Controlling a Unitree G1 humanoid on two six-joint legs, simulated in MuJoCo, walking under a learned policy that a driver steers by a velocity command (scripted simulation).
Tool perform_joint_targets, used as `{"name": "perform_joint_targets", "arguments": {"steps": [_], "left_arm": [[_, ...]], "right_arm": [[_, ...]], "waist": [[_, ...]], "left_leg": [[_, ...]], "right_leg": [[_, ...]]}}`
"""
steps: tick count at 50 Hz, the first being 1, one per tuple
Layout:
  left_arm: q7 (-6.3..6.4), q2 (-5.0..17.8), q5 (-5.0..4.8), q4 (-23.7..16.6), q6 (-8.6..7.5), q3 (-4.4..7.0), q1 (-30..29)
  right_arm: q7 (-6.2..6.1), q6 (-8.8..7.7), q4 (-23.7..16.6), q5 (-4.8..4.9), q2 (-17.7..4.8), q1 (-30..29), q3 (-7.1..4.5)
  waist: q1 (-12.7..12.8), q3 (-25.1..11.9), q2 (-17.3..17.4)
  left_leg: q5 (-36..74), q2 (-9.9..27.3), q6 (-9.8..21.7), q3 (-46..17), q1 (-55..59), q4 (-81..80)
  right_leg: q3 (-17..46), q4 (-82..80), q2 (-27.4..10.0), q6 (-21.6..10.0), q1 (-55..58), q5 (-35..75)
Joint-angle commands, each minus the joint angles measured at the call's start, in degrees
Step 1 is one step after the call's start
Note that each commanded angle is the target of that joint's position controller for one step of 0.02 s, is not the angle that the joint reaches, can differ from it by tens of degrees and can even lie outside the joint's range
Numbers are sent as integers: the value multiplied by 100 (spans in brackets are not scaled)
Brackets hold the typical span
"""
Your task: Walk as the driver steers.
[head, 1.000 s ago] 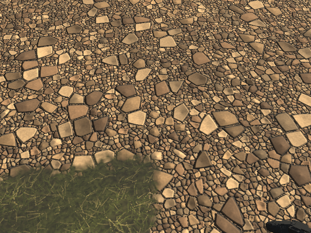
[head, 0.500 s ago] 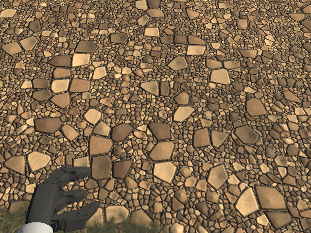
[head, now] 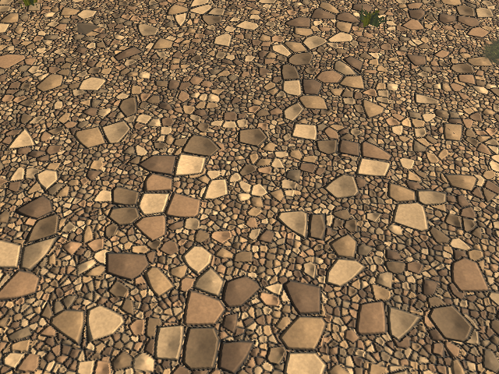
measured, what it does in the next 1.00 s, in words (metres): walks ahead: right foot, then left foot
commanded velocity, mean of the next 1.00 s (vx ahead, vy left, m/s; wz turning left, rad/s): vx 0.87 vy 0.00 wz -0.03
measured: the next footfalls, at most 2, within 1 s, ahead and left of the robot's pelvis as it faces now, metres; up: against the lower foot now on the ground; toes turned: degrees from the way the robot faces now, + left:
right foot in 0.26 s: +0.13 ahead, -0.17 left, +0.00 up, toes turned -21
left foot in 0.72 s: +0.60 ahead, -0.26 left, +0.00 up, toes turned -13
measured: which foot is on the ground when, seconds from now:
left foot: down 0.00-0.26, up 0.28-0.70, down 0.72-1.00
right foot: up 0.00-0.24, down 0.26-0.72, up 0.74-1.00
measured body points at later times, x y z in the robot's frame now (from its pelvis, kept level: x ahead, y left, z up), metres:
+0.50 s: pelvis +0.22 -0.16 +0.00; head +0.22 -0.18 +0.44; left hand +0.30 +0.10 -0.12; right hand +0.30 -0.44 -0.11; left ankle +0.37 -0.05 -0.66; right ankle +0.09 -0.16 -0.74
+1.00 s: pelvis +0.65 -0.28 -0.01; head +0.67 -0.28 +0.44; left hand +0.94 -0.12 -0.05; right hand +0.56 -0.55 -0.14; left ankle +0.56 -0.25 -0.74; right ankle +0.82 -0.50 -0.67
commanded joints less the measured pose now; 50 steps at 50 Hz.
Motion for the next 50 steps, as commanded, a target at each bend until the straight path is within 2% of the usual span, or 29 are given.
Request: {"name": "perform_joint_targets", "arguments": {"steps": [1,3,4,7,10,11,12,13,14,15,17,18,20,22,24,29,32,34,35,36,37,38,39,40,41,42,44,47,50], "left_arm": [[-26,301,11,-738,-154,105,-615],[-108,176,12,-827,-154,66,-586],[-416,190,525,-830,25,44,-667],[-683,305,299,-930,154,77,-632],[-599,391,250,-926,138,68,-568],[-541,316,257,-726,101,55,-101],[-441,482,288,-270,36,147,854],[-328,832,270,54,-46,210,1933],[-250,1455,164,-307,-85,223,1384],[-194,1485,196,-617,-121,266,1063],[-97,1197,311,-598,-212,209,902],[-63,1019,276,-584,-284,134,748],[-39,653,231,-544,-467,-15,588],[-92,574,194,-362,-597,-36,882],[-134,523,169,-179,-655,-52,1169],[-57,366,267,112,-794,-194,1263],[100,719,328,172,-804,-143,1021],[241,962,486,132,-632,-41,712],[272,1116,540,40,-532,20,373],[269,1233,479,-69,-488,74,-203],[120,123,550,-296,-682,-213,-824],[-23,-152,249,-851,-794,-348,130],[-34,287,384,-753,-917,-401,9],[-78,463,386,-768,-974,-379,-286],[-58,396,477,-861,-936,-414,-583],[-57,332,610,-901,-813,-462,-677],[-79,199,678,-967,-563,-556,-691],[-149,131,540,-1453,-540,-660,-1859],[-190,-82,402,-1668,-562,-735,-2490]], "right_arm": [[-55,-243,-136,-7,-1012,178,-382],[-28,-296,-71,20,-1117,134,-455],[89,-290,26,-288,-1172,422,-429],[174,-290,-22,-290,-1328,10,-505],[256,-182,24,-255,-1370,23,-526],[285,-121,31,-211,-1342,-77,-524],[315,-68,60,-273,-1080,-20,-457],[364,-59,-171,-336,-505,-425,-236],[417,-139,-820,-298,-130,-745,-93],[426,-272,-906,-420,-598,-962,-140],[431,-426,-570,-394,-969,-675,-192],[448,-389,-401,-412,-983,-379,-186],[536,-196,-161,-341,-920,-122,-159],[570,-53,-113,-223,-820,-349,-122],[578,-8,-100,-138,-713,-644,-86],[671,-109,-269,-20,-440,-1277,83],[609,-91,33,-14,-697,-575,37],[528,-43,493,-2,-1110,898,-114],[483,-29,862,13,-1342,2050,-237],[414,-21,1175,4,-1535,3232,-398],[372,82,1395,89,-1530,3046,-425],[363,81,1024,-43,-1841,1900,-465],[356,29,790,-67,-1489,1595,-462],[317,-2,914,-83,-1073,1600,-376],[310,-69,1006,-104,-921,1525,-327],[257,-155,1016,-93,-1010,1472,-311],[255,-305,1048,-27,-1072,1459,-278],[279,-406,998,20,-1147,1617,-328],[316,-386,1095,107,-1197,2032,-396]], "waist": [[-323,-94,741],[-223,-45,743],[-237,13,444],[21,145,1033],[73,371,774],[331,404,430],[685,267,-529],[1163,293,-2050],[689,348,-3132],[754,210,-1884],[386,166,-397],[176,143,-242],[-2,281,-321],[67,581,-120],[166,648,53],[155,968,-173],[-286,287,-542],[-1050,-443,-789],[-1588,-775,-794],[-2351,-829,-451],[-1774,-188,1288],[-528,-1016,2116],[-696,-835,616],[-474,-157,-301],[-246,290,-787],[-88,509,-839],[116,774,-591],[-264,1055,-264],[-782,753,73]], "left_leg": [[-2271,1661,781,-1339,1230,-1688],[-2134,1705,753,-940,1090,-1769],[-2267,1700,611,-538,761,-1808],[-2746,1587,307,86,168,-1870],[-2954,1717,289,319,243,-1443],[-2893,1556,255,614,-14,-773],[-1679,1051,205,1115,-320,1166],[-1462,576,80,1112,-1859,3991],[-2280,-508,-180,2,-4170,5215],[-1811,-231,-210,-661,-4718,5641],[-740,230,-157,-896,-4254,5114],[-394,382,-161,-829,-3784,4682],[233,419,-186,-655,-3319,4190],[670,402,-108,-460,-3507,3763],[909,203,44,-180,-3674,3434],[1637,-303,468,140,-2753,1656],[1638,-915,730,544,-1475,1391],[943,-1323,911,622,-248,1599],[505,-1335,1052,426,664,1510],[152,-1011,1469,-275,1714,831],[304,-307,1521,-1546,2429,1107],[-996,771,2888,-5267,3435,-287],[-1966,998,2752,-5727,3120,-1124],[-2172,877,2467,-5292,2066,-1341],[-1628,604,2190,-4730,1159,-1420],[-1123,334,2063,-4235,526,-1404],[-706,-32,1980,-3575,-432,-1562],[293,-394,1800,-3010,-1108,-1901],[1958,-539,1338,-2825,-466,-1606]], "right_leg": [[268,-229,-440,-38,-1380,408],[250,-722,-550,-112,-1061,496],[35,-1118,-391,-237,-604,437],[-404,-1887,-321,-554,400,216],[-817,-2389,-203,-867,878,-99],[-994,-2768,-28,-979,1492,83],[-925,-3077,391,-1089,2343,-398],[630,-3672,-111,-1327,3069,-1558],[4025,-5376,-896,-1967,3556,-2679],[4804,-6139,-1450,-2154,3933,-2688],[3943,-5509,-1321,-2022,3564,-1825],[3304,-5510,-1092,-1851,3224,-1571],[2529,-5894,-738,-1605,2923,-1005],[1834,-6106,-548,-1440,3096,132],[1069,-6186,-303,-1158,3515,1489],[-201,-6665,-402,-773,3447,4083],[-620,-5929,-584,-460,4139,7843],[-690,-4032,-743,-359,4437,9615],[-670,-2447,-750,-370,4137,9595],[-811,291,-289,-387,3117,8259],[-448,2558,989,-481,608,565],[831,3656,1260,-203,-1450,-609],[1194,3081,757,-462,-1566,-87],[1177,2340,470,-528,-1316,278],[1084,1643,234,-479,-972,283],[1023,1361,125,-363,-694,182],[791,553,-150,-157,-398,106],[340,-1286,-258,70,-57,1229],[111,-2700,56,16,400,2623]]}}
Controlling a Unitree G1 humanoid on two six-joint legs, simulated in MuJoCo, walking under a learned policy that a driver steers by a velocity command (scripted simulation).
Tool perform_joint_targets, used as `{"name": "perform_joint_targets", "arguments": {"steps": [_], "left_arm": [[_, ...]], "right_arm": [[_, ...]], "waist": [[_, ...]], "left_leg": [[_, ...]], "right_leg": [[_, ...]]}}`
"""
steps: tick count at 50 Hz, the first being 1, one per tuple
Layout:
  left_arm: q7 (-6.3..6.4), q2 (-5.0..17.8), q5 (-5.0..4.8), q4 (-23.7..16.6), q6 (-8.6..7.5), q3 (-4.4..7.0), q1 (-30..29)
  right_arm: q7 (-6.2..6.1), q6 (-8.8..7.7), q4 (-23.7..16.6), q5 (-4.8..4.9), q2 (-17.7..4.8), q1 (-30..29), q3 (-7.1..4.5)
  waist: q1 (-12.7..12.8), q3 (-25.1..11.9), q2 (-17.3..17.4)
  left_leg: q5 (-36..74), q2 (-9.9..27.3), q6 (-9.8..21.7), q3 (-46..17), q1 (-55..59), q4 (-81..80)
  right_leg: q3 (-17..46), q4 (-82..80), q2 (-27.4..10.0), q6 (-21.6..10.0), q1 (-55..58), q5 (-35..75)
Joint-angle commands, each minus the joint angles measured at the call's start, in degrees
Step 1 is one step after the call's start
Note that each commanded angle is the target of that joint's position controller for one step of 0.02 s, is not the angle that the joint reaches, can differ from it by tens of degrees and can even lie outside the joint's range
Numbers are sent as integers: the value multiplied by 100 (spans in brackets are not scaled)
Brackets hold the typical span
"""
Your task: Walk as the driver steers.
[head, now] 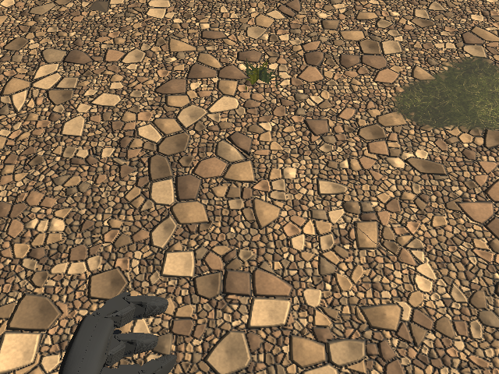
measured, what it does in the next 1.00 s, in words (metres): walks ahead: right foot, then left foot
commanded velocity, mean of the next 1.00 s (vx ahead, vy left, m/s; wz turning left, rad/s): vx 1.00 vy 0.00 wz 0.17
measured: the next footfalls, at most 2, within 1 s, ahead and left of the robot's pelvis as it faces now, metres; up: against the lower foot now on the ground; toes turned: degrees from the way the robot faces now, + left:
right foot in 0.16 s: +0.38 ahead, -0.18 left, +0.00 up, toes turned +12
left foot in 0.58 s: +0.67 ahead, +0.19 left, +0.00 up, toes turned +27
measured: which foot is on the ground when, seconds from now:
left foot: down 0.00-0.16, up 0.18-0.56, down 0.58-1.00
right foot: up 0.00-0.14, down 0.16-0.60, up 0.62-1.00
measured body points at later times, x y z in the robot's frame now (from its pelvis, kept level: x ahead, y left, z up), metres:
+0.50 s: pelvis +0.46 +0.00 -0.01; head +0.48 +0.02 +0.44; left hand +0.25 +0.21 -0.13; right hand +0.81 -0.08 -0.04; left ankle +0.58 +0.17 -0.69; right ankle +0.34 -0.19 -0.74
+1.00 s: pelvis +0.90 +0.17 -0.03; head +0.93 +0.17 +0.42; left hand +1.05 +0.45 -0.12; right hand +0.91 -0.11 -0.17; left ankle +0.64 +0.18 -0.72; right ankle +1.11 +0.16 -0.71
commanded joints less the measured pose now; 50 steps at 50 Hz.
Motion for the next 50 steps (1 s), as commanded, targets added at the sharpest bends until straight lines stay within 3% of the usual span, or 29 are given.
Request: {"name": "perform_joint_targets", "arguments": {"steps": [1,3,5,6,7,8,9,10,11,12,13,16,20,23,26,28,29,30,31,32,33,34,37,39,41,45,47,48,50], "left_arm": [[-11,451,-121,-470,-27,107,-692],[25,524,-139,-557,-61,132,-788],[112,822,-145,-414,-100,266,-224],[189,1129,-193,-213,-127,410,576],[284,1431,-200,96,-156,567,1812],[419,1865,-43,343,-166,766,3159],[367,2168,109,327,-150,836,2811],[304,1734,47,263,-63,880,2230],[287,1134,-7,246,-43,742,1862],[263,889,10,405,-37,687,1822],[273,823,2,619,-57,662,1984],[164,558,-173,1090,-211,603,2281],[101,731,-163,1245,-381,616,2056],[70,969,-183,1502,-404,631,2512],[124,1491,-233,1789,-276,680,2979],[203,1869,-225,1882,-158,723,2926],[211,1841,-275,1819,-123,711,2728],[132,1006,-185,1620,-120,562,3030],[128,705,-488,1383,-128,520,3569],[174,1226,-440,1285,-100,663,2593],[127,1013,-439,1224,-109,631,2398],[83,828,-404,1355,-63,599,2442],[-61,505,-266,1551,252,606,2702],[-123,407,-227,1340,361,618,2071],[-180,275,-251,1076,349,565,1477],[-325,321,-269,743,289,466,735],[-349,493,-259,769,284,493,837],[-328,655,-277,875,301,538,1249],[-229,1142,-280,1346,353,756,3068]], "right_arm": [[-1,-113,-355,62,-1008,20,-273],[-40,-88,-349,29,-1074,19,-313],[-85,-103,-409,15,-1236,-193,-355],[-69,-128,-462,-31,-1460,-403,-401],[-35,-180,-567,-52,-1568,-828,-433],[-30,-255,-754,-76,-915,-1024,-270],[-43,-225,-1123,271,-181,-365,-34],[-114,-94,-996,103,-681,-626,-32],[-68,-20,-973,-40,-875,-1185,-92],[7,32,-1008,-100,-822,-1420,-100],[101,91,-1128,-204,-695,-1728,-85],[279,330,-1505,-235,-250,-2005,64],[414,342,-2011,-240,-287,-2664,202],[493,249,-2109,-257,-264,-3269,323],[413,155,-2019,-312,-470,-3369,307],[239,109,-1539,-388,-825,-1814,135],[118,79,-1191,-444,-1130,-695,-4],[-15,50,-1017,-513,-1706,-281,-144],[-64,27,-1208,-503,-1909,-399,-214],[-77,16,-1106,-378,-1504,-607,-190],[-69,-60,-977,-349,-1173,-960,-95],[-38,-124,-898,-337,-905,-1208,-60],[-36,-283,-715,-177,-423,-1306,53],[-23,-388,-561,-79,-341,-1253,56],[-24,-450,-466,-105,-204,-1243,94],[-129,-483,-371,-96,-486,-1170,67],[-230,-448,-359,-82,-814,-1001,20],[-293,-369,-411,-106,-1041,-1044,-39],[-363,-139,-615,-191,-1399,-1522,-159]], "waist": [[-83,410,177],[-113,241,317],[199,-274,393],[658,-796,458],[1393,-1346,431],[1826,-2118,-231],[1106,-3012,-2267],[1088,-2349,-1487],[1143,-1422,-716],[1061,-832,-183],[1009,-502,-143],[700,-33,-468],[399,433,-445],[559,854,-84],[450,628,-283],[-406,-422,-668],[-1007,-951,-648],[-554,-1735,512],[-123,-2808,1203],[-295,-1876,191],[11,-824,275],[272,-336,126],[737,42,381],[761,415,346],[784,628,458],[833,758,220],[966,469,313],[1217,165,516],[2192,-723,737]], "left_leg": [[2942,1163,279,-1348,-1408,-743],[3661,1257,174,-1378,-744,-329],[4890,1258,-87,-1408,-497,554],[5154,1263,-199,-1441,-513,1514],[4640,1079,-275,-1348,-1113,2792],[2200,816,-236,-872,-1994,4621],[-1288,309,-454,-173,-3645,6235],[-656,951,-358,119,-4344,6509],[-151,1197,-389,273,-4426,6245],[7,1369,-426,362,-4326,6027],[13,1544,-429,354,-4269,5868],[42,1865,-469,436,-4514,5802],[1149,1835,-497,526,-4373,4678],[1742,1437,-312,1173,-3296,2907],[1158,916,-118,1713,-2461,2177],[448,712,24,1452,-607,1976],[556,1070,93,1013,913,1519],[-753,2706,-28,-707,2310,1578],[-1398,4010,270,-3433,3082,623],[-1104,3579,55,-2694,2145,213],[-472,3354,26,-1808,1151,55],[28,3083,-78,-1143,376,-188],[504,2731,-301,110,-604,-720],[1097,2596,-434,830,-658,-1012],[2078,2226,-593,1693,-818,-1127],[3764,2135,-785,2534,-593,-1281],[6196,2278,-920,2645,6,-688],[7283,2380,-976,2622,284,-79],[8176,2620,-919,2424,60,2280]], "right_leg": [[-777,-1039,585,-6,1353,1094],[-712,-1589,725,-102,1486,964],[-636,-1993,990,-217,2636,526],[-508,-1963,1006,-286,3560,72],[-299,-1876,681,-390,4918,-331],[725,-1741,-518,-565,6296,-2252],[4033,-2796,-2229,-1222,7417,-3335],[4201,-3142,-1904,-1276,6680,-4390],[3069,-3151,-1534,-1149,5808,-3847],[2243,-3220,-1324,-1078,5060,-2723],[1546,-3318,-1076,-959,4605,-1993],[465,-3627,-999,-793,3996,-1064],[-883,-4211,-667,-725,3233,164],[-1495,-4943,-489,-794,2888,1016],[-1570,-4263,-631,-981,3947,4621],[-1384,-2024,-735,-961,4088,6129],[-1353,-307,-489,-905,3230,5083],[-1141,1940,219,-929,1860,-633],[-273,3653,779,-914,466,-2457],[-96,3622,480,-963,5,-1619],[-226,3232,307,-932,-68,-1207],[-232,2899,104,-873,169,-1044],[-259,2581,-132,-745,645,-902],[-386,2386,-216,-693,114,-630],[-696,1796,-103,-720,15,41],[-1402,-89,273,-1028,689,1053],[-1824,-530,779,-1203,1333,1147],[-1903,-540,1002,-1276,1782,826],[-1688,-408,1296,-1548,3613,-58]]}}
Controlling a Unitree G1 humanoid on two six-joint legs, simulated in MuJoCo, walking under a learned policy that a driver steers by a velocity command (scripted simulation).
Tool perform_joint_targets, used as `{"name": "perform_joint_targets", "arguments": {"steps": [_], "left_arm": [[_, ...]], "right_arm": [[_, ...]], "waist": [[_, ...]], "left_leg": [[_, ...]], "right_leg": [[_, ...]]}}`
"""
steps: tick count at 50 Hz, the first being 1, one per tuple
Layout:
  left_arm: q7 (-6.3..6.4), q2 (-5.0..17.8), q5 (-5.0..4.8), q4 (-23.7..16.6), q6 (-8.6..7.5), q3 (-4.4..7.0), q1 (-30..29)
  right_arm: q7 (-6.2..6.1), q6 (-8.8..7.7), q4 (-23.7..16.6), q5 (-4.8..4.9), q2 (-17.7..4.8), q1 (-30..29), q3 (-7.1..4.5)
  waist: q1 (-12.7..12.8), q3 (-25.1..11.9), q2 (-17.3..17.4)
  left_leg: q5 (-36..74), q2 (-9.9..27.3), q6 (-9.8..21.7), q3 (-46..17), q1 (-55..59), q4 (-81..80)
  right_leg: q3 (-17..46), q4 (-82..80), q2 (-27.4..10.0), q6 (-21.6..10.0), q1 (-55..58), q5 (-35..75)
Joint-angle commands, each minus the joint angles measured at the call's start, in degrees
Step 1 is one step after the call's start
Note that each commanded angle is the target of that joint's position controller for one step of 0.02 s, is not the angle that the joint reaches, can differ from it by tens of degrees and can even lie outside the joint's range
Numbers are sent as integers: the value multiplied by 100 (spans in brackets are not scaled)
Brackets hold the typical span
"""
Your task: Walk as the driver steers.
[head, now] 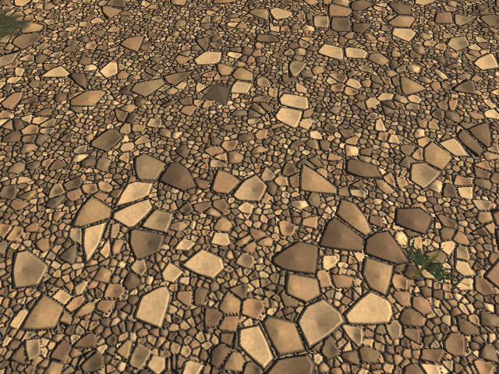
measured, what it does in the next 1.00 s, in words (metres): walks ahead, turning right: right foot, then left foot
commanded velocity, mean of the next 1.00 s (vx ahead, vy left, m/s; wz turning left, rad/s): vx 0.88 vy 0.00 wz -0.84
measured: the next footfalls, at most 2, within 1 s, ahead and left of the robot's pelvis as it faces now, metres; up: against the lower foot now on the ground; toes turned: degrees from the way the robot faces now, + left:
right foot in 0.02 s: +0.23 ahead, -0.02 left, +0.00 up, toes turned -7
left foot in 0.46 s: +0.68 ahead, +0.04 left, +0.00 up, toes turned -31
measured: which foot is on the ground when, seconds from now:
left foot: down 0.00-0.02, up 0.04-0.44, down 0.46-0.90, up 0.92-1.00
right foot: up 0.00-0.00, down 0.02-0.44, up 0.46-0.88, down 0.90-1.00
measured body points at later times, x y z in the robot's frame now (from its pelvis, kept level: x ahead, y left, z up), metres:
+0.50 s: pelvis +0.47 -0.02 +0.01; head +0.51 -0.04 +0.45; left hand +0.62 +0.27 -0.11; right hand +0.59 -0.34 -0.05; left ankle +0.65 +0.06 -0.71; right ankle +0.22 -0.02 -0.64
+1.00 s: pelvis +0.80 -0.24 +0.01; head +0.84 -0.28 +0.46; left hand +1.12 -0.25 -0.08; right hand +0.62 -0.45 -0.11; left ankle +0.81 -0.01 -0.57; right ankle +0.83 -0.34 -0.70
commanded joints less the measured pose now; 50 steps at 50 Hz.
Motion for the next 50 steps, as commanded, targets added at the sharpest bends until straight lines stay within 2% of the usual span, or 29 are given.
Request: {"name": "perform_joint_targets", "arguments": {"steps": [1,2,3,4,5,6,9,13,17,19,21,22,23,24,25,26,27,31,36,39,42,43,44,45,46,47,48,49,50], "left_arm": [[180,1024,-12,715,60,437,3532],[295,1213,-202,689,136,600,3123],[287,1900,62,432,182,659,2348],[327,1859,45,179,185,716,2188],[406,1332,66,248,146,610,2130],[424,1030,51,361,85,519,1966],[458,848,-27,293,-185,403,1643],[405,967,-56,219,-332,469,1798],[337,1083,-103,257,-314,571,2192],[385,1137,-90,202,-304,601,2056],[395,1422,-27,125,-319,656,1800],[365,1550,-2,57,-346,670,1447],[359,1006,16,-101,-423,514,1251],[375,-26,-214,-365,-415,241,1930],[411,372,-139,-412,-325,166,1875],[394,747,15,-329,-229,242,1345],[312,814,98,-340,-173,266,1098],[32,273,167,-705,96,103,594],[-71,323,102,-1218,159,-5,-301],[-179,99,178,-1297,31,-133,-886],[-106,250,274,-835,-80,-73,100],[-15,747,-263,-942,-166,251,645],[94,1035,-246,-666,-180,372,1442],[243,1311,-162,-426,-137,402,1627],[355,1681,169,-745,-161,383,1261],[345,1308,219,-842,-125,366,1386],[309,1128,99,-758,-130,343,1121],[292,868,-115,-763,-182,293,660],[313,655,-180,-777,-221,223,398]], "right_arm": [[-69,136,-838,-86,-1467,-1364,-337],[72,116,-847,-72,-958,-1641,-251],[135,-34,-1523,-68,-339,-755,-22],[119,-198,-1723,-98,-558,-1036,47],[130,-290,-1704,-111,-806,-1405,31],[136,-275,-1743,-138,-784,-1582,34],[146,122,-1691,-340,-603,-1514,140],[260,185,-2236,-197,-353,-2754,278],[266,135,-2478,-37,-381,-3305,288],[236,98,-2498,-27,-537,-3177,231],[123,64,-2194,3,-1022,-2074,16],[33,44,-1918,17,-1256,-884,-112],[-100,26,-1692,-109,-1639,435,-280],[-89,20,-1707,-399,-2028,303,-346],[-38,82,-1793,-278,-1784,-415,-398],[-15,113,-1889,-207,-1165,-966,-277],[18,131,-1776,-179,-875,-1050,-207],[114,-36,-1100,-31,-495,-463,-98],[190,-220,-921,-45,-642,-603,-120],[155,-227,-722,-23,-743,-267,-113],[34,-123,-664,69,-1305,-103,-211],[-105,-97,-878,353,-2113,-445,-453],[-139,-66,-995,384,-1932,-941,-412],[-119,-69,-1105,155,-1138,-534,-230],[13,-139,-1222,51,-607,565,-10],[93,-194,-1183,190,-1167,266,-90],[98,-175,-1274,367,-1165,-135,-119],[21,-124,-1301,305,-1076,-450,-124],[-53,-20,-1240,255,-1025,-543,-148]], "waist": [[2102,-1290,575],[1859,-668,-710],[464,-1203,-1686],[774,-1838,-798],[621,-817,238],[284,-326,702],[-176,132,755],[210,347,389],[714,-23,-64],[602,-167,-141],[31,-908,-136],[-719,-1448,-85],[-1231,-2147,381],[-482,-2640,2154],[-276,-2371,2162],[-292,-1438,1201],[-246,-950,568],[8,-205,668],[201,272,554],[64,673,196],[517,-119,683],[999,-783,1227],[1526,-1090,1004],[1062,-1353,-153],[301,-2875,-1419],[786,-3836,-413],[595,-2926,-7],[320,-1904,603],[119,-1347,739]], "left_leg": [[8038,1444,355,-401,-2373,4257],[2355,162,259,-504,-3780,6823],[-200,-295,-63,-1400,-6117,8448],[38,-106,53,-2347,-6766,8373],[429,241,114,-2438,-6843,7624],[676,521,93,-2433,-6436,6840],[631,903,-181,-2287,-5363,5697],[2066,878,-322,-1854,-4851,3369],[3217,446,-152,-1765,-4550,1875],[3098,315,-61,-1909,-4051,1285],[2236,30,55,-1960,-2697,1277],[1841,163,116,-1936,-1455,1316],[119,1135,266,-2858,-48,1401],[-1662,2863,685,-5873,1070,339],[-2811,2903,951,-7237,481,-416],[-2499,2533,885,-6078,-418,-392],[-1305,2252,809,-4991,-1084,-284],[954,1792,506,-2915,-2037,-588],[2739,1517,373,-1166,-2519,-1081],[5280,1230,251,-478,-2637,-995],[7942,1331,222,-457,-2116,555],[8576,1511,178,-825,-2041,1430],[7821,1301,81,-704,-2280,2668],[1968,571,-64,-775,-3711,4716],[-1249,135,-224,-1749,-5224,6985],[-1005,270,-205,-2685,-5293,7344],[-638,465,-165,-2518,-5580,6929],[-296,708,-210,-2307,-5673,6389],[-105,828,-287,-2247,-5465,6101]], "right_leg": [[402,-141,551,-493,4460,-1009],[1235,-734,245,-696,4725,-1262],[4224,-1083,-945,-1797,5920,-569],[5886,-2493,-1489,-2168,6202,-2601],[5807,-3049,-1449,-1711,5146,-3188],[5243,-3025,-1223,-1380,4172,-2807],[3799,-3056,-437,-1107,2220,-1536],[3089,-3245,141,-851,1560,-535],[3233,-2883,40,-478,2677,962],[3355,-2529,-54,-279,3036,1378],[3383,-1241,-16,-10,3310,2746],[3228,78,153,111,2902,2715],[2867,1919,426,167,2009,1309],[2234,3566,1037,321,213,-3281],[1895,4072,583,236,-554,-2676],[1702,3938,201,255,-656,-2037],[1584,3650,-18,307,-516,-1739],[1506,3394,-515,421,-607,-1533],[1087,2299,-536,470,-644,-252],[277,363,-72,352,357,138],[81,-422,678,153,2055,-74],[671,-347,516,26,2953,62],[1052,-1402,284,-179,3816,980],[1951,-1158,-511,-247,5379,2924],[4205,-367,-2143,-1446,7246,6190],[4370,-899,-2305,-1846,7136,5626],[3920,-1333,-1977,-1717,6229,4177],[3429,-1639,-1618,-1343,5002,3195],[3127,-1895,-1434,-1153,4042,2920]]}}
